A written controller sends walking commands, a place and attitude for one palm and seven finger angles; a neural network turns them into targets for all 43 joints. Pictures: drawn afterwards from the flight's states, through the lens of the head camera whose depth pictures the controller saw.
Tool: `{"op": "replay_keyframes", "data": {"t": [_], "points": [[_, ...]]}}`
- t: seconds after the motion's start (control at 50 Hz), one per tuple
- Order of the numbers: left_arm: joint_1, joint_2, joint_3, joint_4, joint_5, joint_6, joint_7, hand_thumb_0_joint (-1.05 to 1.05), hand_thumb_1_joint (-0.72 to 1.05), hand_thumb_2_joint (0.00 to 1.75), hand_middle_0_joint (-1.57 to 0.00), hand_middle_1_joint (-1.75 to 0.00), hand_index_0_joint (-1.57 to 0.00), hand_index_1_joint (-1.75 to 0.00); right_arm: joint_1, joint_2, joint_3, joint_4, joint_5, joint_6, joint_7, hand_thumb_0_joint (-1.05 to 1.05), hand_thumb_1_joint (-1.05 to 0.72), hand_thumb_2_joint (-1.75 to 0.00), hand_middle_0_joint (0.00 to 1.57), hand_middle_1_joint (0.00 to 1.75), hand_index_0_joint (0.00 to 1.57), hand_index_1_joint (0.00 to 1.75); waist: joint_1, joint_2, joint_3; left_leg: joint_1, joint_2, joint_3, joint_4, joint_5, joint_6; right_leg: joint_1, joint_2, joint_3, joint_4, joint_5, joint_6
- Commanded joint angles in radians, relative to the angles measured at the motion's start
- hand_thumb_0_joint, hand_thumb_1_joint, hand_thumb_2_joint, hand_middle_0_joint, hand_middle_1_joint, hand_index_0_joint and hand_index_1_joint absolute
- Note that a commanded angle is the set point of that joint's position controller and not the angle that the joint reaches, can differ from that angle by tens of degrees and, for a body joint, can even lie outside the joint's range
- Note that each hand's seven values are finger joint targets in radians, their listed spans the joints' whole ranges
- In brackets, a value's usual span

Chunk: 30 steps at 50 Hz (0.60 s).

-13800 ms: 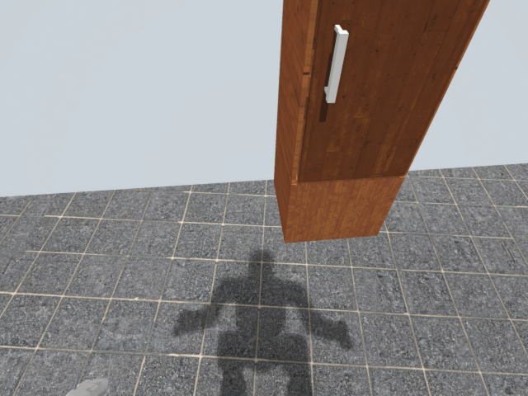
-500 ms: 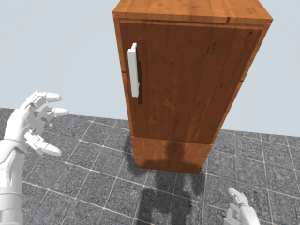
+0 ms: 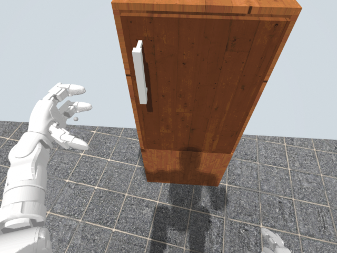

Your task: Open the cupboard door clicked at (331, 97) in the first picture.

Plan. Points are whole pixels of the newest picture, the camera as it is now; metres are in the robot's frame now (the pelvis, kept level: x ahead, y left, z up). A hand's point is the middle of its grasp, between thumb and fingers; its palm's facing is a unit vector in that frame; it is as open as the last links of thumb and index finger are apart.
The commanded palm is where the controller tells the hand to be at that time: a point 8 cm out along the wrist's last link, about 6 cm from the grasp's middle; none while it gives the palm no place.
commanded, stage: move the hooked fingers beside the handle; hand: left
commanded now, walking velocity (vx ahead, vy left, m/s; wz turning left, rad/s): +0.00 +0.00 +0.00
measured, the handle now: (141, 74) +0.56 +0.11 +0.11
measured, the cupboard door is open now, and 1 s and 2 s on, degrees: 0 0 0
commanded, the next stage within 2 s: none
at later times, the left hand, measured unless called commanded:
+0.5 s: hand (95, 102) +0.44 +0.21 +0.11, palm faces -0.05 -1.00 +0.00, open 14.0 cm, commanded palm +0.42 +0.25 +0.12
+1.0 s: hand (116, 83) +0.51 +0.17 +0.11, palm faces -0.04 -1.00 +0.01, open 14.0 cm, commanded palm +0.49 +0.23 +0.11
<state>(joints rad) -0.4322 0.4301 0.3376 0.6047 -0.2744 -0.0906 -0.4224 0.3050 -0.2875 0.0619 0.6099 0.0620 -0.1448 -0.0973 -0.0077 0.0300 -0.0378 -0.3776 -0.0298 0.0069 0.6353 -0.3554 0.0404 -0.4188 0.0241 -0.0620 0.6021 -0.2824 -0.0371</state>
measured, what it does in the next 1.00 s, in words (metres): stands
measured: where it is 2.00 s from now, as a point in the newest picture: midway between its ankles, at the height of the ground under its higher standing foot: outside the picture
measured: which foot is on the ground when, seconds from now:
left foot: down 0.00-1.00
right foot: down 0.00-1.00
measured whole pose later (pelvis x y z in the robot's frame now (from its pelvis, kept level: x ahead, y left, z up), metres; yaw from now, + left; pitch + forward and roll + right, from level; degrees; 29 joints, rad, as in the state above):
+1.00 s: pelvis +0.01 +0.00 -0.01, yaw -2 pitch +15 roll -1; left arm -0.95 0.50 0.38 1.19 -0.12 -0.28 -0.28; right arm 0.45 -0.29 0.04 0.67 0.01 0.00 -0.03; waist -0.14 0.02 -0.07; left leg -0.59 -0.01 0.03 0.73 -0.40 0.05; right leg -0.63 0.04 -0.04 0.68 -0.30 -0.03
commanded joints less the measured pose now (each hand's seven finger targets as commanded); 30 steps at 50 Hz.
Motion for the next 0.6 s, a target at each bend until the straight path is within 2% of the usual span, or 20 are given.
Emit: {"op": "replay_keyframes", "data": {"t": [0.0, 0.02, 0.06, 0.08, 0.14, 0.18, 0.2, 0.22, 0.26, 0.28, 0.3, 0.32, 0.34, 0.38, 0.42, 0.48, 0.5, 0.52, 0.56, 0.58], "points": [[-0.469, 0.240, 0.041, -0.172, -0.005, -0.079, 0.026, 0.00, -0.50, 0.30, -0.30, -1.20, -0.30, -1.20, -0.019, -0.129, -0.053, -0.124, 0.001, -0.045, -0.005, 0.00, -0.90, -0.90, 0.20, 0.30, 0.20, 0.30, -0.030, 0.039, -0.296, 0.093, 0.026, -0.051, -0.077, 0.290, -0.016, 0.130, -0.014, 0.049, -0.046, 0.256, 0.002], [-0.428, 0.256, 0.067, -0.132, -0.001, -0.075, 0.035, 0.00, -0.50, 0.30, -0.30, -1.20, -0.30, -1.20, -0.010, -0.130, -0.054, -0.123, -0.001, -0.040, -0.002, 0.00, -0.90, -0.90, 0.20, 0.30, 0.20, 0.30, -0.016, 0.015, -0.305, 0.081, 0.026, -0.051, -0.078, 0.295, -0.017, 0.143, -0.015, 0.048, -0.042, 0.262, 0.002], [-0.452, 0.246, 0.053, -0.113, 0.012, -0.075, 0.048, 0.00, -0.50, 0.30, -0.30, -1.20, -0.30, -1.20, -0.002, -0.129, -0.053, -0.122, -0.002, -0.030, 0.003, 0.00, -0.90, -0.90, 0.20, 0.30, 0.20, 0.30, -0.021, 0.028, -0.308, 0.075, 0.026, -0.049, -0.076, 0.316, -0.019, 0.141, -0.016, 0.046, -0.034, 0.282, 0.001], [-0.481, 0.255, 0.056, -0.105, 0.015, -0.081, 0.054, 0.00, -0.50, 0.30, -0.30, -1.20, -0.30, -1.20, 0.002, -0.131, -0.054, -0.118, -0.002, -0.026, 0.005, 0.00, -0.90, -0.90, 0.20, 0.30, 0.20, 0.30, -0.022, 0.014, -0.307, 0.072, 0.026, -0.049, -0.070, 0.336, -0.019, 0.151, -0.015, 0.047, -0.031, 0.300, 0.000], [-0.463, 0.285, 0.095, -0.099, 0.022, -0.098, 0.067, 0.00, -0.50, 0.30, -0.30, -1.20, -0.30, -1.20, 0.018, -0.132, -0.058, -0.123, -0.009, -0.015, 0.013, 0.00, -0.90, -0.90, 0.20, 0.30, 0.20, 0.30, -0.006, 0.010, -0.359, 0.077, 0.029, -0.041, -0.066, 0.381, -0.019, 0.183, -0.016, 0.053, -0.020, 0.350, 0.002], [-0.474, 0.288, 0.094, -0.099, 0.024, -0.114, 0.070, 0.00, -0.50, 0.30, -0.30, -1.20, -0.30, -1.20, 0.026, -0.133, -0.057, -0.124, -0.010, -0.004, 0.018, 0.00, -0.90, -0.90, 0.20, 0.30, 0.20, 0.30, -0.003, 0.017, -0.365, 0.080, 0.031, -0.042, -0.059, 0.421, -0.022, 0.188, -0.013, 0.053, -0.010, 0.375, -0.001], [-0.502, 0.250, 0.061, -0.099, 0.024, -0.116, 0.069, 0.00, -0.50, 0.30, -0.30, -1.20, -0.30, -1.20, 0.025, -0.128, -0.058, -0.124, -0.008, -0.003, 0.020, 0.00, -0.90, -0.90, 0.20, 0.30, 0.20, 0.30, -0.021, 0.025, -0.355, 0.089, 0.034, -0.037, -0.057, 0.428, -0.019, 0.171, -0.012, 0.055, -0.013, 0.385, 0.003], [-0.501, 0.264, 0.077, -0.070, 0.026, -0.119, 0.070, 0.00, -0.50, 0.30, -0.30, -1.20, -0.30, -1.20, 0.036, -0.132, -0.062, -0.116, -0.008, 0.001, 0.020, 0.00, -0.90, -0.90, 0.20, 0.30, 0.20, 0.30, -0.022, -0.002, -0.337, 0.080, 0.037, -0.039, -0.058, 0.420, -0.019, 0.161, -0.010, 0.052, -0.016, 0.378, 0.004], [-0.528, 0.250, 0.059, -0.045, 0.031, -0.123, 0.067, 0.00, -0.50, 0.30, -0.30, -1.20, -0.30, -1.20, 0.043, -0.133, -0.064, -0.109, -0.006, 0.009, 0.022, 0.00, -0.90, -0.90, 0.20, 0.30, 0.20, 0.30, -0.035, 0.016, -0.321, 0.075, 0.036, -0.036, -0.057, 0.403, -0.019, 0.139, -0.010, 0.051, -0.018, 0.361, 0.004], [-0.542, 0.243, 0.054, -0.043, 0.030, -0.126, 0.066, 0.00, -0.50, 0.30, -0.30, -1.20, -0.30, -1.20, 0.047, -0.135, -0.065, -0.112, -0.008, 0.012, 0.022, 0.00, -0.90, -0.90, 0.20, 0.30, 0.20, 0.30, -0.031, 0.009, -0.329, 0.082, 0.036, -0.038, -0.051, 0.422, -0.018, 0.140, -0.008, 0.052, -0.013, 0.369, 0.002], [-0.559, 0.231, 0.036, -0.043, 0.033, -0.125, 0.063, 0.00, -0.50, 0.30, -0.30, -1.20, -0.30, -1.20, 0.048, -0.135, -0.067, -0.112, -0.007, 0.014, 0.023, 0.00, -0.90, -0.90, 0.20, 0.30, 0.20, 0.30, -0.040, 0.029, -0.336, 0.088, 0.036, -0.037, -0.051, 0.411, -0.018, 0.126, -0.009, 0.053, -0.016, 0.358, 0.003], [-0.572, 0.237, 0.039, -0.009, 0.036, -0.124, 0.065, 0.00, -0.50, 0.30, -0.30, -1.20, -0.30, -1.20, 0.055, -0.137, -0.067, -0.102, -0.005, 0.019, 0.021, 0.00, -0.90, -0.90, 0.20, 0.30, 0.20, 0.30, -0.046, 0.013, -0.318, 0.079, 0.038, -0.039, -0.050, 0.396, -0.018, 0.112, -0.008, 0.050, -0.018, 0.344, 0.003], [-0.609, 0.213, 0.012, 0.011, 0.039, -0.124, 0.065, 0.00, -0.50, 0.30, -0.30, -1.20, -0.30, -1.20, 0.059, -0.137, -0.065, -0.098, -0.006, 0.022, 0.021, 0.00, -0.90, -0.90, 0.20, 0.30, 0.20, 0.30, -0.058, 0.019, -0.305, 0.071, 0.036, -0.039, -0.052, 0.367, -0.017, 0.091, -0.008, 0.047, -0.020, 0.322, 0.004], [-0.692, 0.203, -0.008, 0.051, 0.046, -0.131, 0.071, 0.00, -0.50, 0.30, -0.30, -1.20, -0.30, -1.20, 0.069, -0.140, -0.065, -0.084, -0.007, 0.026, 0.019, 0.00, -0.90, -0.90, 0.20, 0.30, 0.20, 0.30, -0.076, 0.013, -0.281, 0.063, 0.036, -0.047, -0.049, 0.334, -0.016, 0.059, -0.007, 0.044, -0.022, 0.285, 0.001], [-0.755, 0.203, -0.017, 0.072, 0.054, -0.143, 0.081, 0.00, -0.50, 0.30, -0.30, -1.20, -0.30, -1.20, 0.080, -0.141, -0.067, -0.075, -0.009, 0.028, 0.020, 0.00, -0.90, -0.90, 0.20, 0.30, 0.20, 0.30, -0.086, 0.040, -0.306, 0.074, 0.034, -0.051, -0.044, 0.304, -0.017, 0.036, -0.007, 0.045, -0.021, 0.255, 0.003], [-0.821, 0.241, 0.005, 0.114, 0.069, -0.178, 0.105, 0.00, -0.50, 0.30, -0.30, -1.20, -0.30, -1.20, 0.108, -0.148, -0.067, -0.056, -0.018, 0.033, 0.023, 0.00, -0.90, -0.90, 0.20, 0.30, 0.20, 0.30, -0.087, 0.033, -0.367, 0.086, 0.037, -0.065, -0.031, 0.328, -0.023, 0.036, -0.004, 0.045, -0.005, 0.256, 0.001], [-0.855, 0.244, 0.008, 0.116, 0.073, -0.190, 0.113, 0.00, -0.50, 0.30, -0.30, -1.20, -0.30, -1.20, 0.112, -0.145, -0.067, -0.051, -0.019, 0.033, 0.025, 0.00, -0.90, -0.90, 0.20, 0.30, 0.20, 0.30, -0.091, 0.059, -0.392, 0.096, 0.037, -0.067, -0.028, 0.333, -0.027, 0.030, -0.005, 0.046, 0.000, 0.257, 0.003], [-0.856, 0.223, -0.005, 0.157, 0.078, -0.197, 0.117, 0.00, -0.50, 0.30, -0.30, -1.20, -0.30, -1.20, 0.120, -0.143, -0.067, -0.043, -0.021, 0.034, 0.028, 0.00, -0.90, -0.90, 0.20, 0.30, 0.20, 0.30, -0.096, 0.055, -0.388, 0.097, 0.037, -0.067, -0.023, 0.338, -0.027, 0.020, -0.004, 0.045, 0.003, 0.259, 0.004], [-0.891, 0.235, 0.001, 0.222, 0.089, -0.208, 0.127, 0.00, -0.50, 0.30, -0.30, -1.20, -0.30, -1.20, 0.138, -0.147, -0.067, -0.028, -0.024, 0.038, 0.031, 0.00, -0.90, -0.90, 0.20, 0.30, 0.20, 0.30, -0.107, 0.037, -0.371, 0.066, 0.039, -0.067, -0.017, 0.326, -0.026, 0.005, -0.003, 0.045, 0.009, 0.255, 0.006], [-0.896, 0.274, 0.031, 0.251, 0.097, -0.215, 0.134, 0.00, -0.50, 0.30, -0.30, -1.20, -0.30, -1.20, 0.152, -0.154, -0.069, -0.024, -0.027, 0.043, 0.033, 0.00, -0.90, -0.90, 0.20, 0.30, 0.20, 0.30, -0.103, 0.011, -0.384, 0.055, 0.039, -0.070, -0.011, 0.346, -0.024, 0.016, -0.001, 0.044, 0.017, 0.269, 0.005]]}}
